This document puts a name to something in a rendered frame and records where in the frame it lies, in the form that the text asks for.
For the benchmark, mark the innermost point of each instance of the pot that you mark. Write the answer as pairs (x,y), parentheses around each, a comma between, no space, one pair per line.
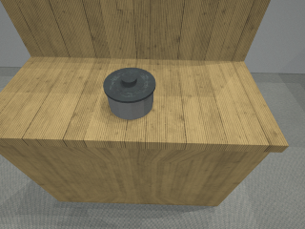
(131,111)

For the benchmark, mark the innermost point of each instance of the lid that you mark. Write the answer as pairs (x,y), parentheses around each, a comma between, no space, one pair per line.
(117,91)

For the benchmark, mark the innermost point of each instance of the knob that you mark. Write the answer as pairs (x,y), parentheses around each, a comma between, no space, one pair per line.
(129,79)

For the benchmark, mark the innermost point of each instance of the table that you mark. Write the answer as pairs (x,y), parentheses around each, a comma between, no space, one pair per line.
(209,125)

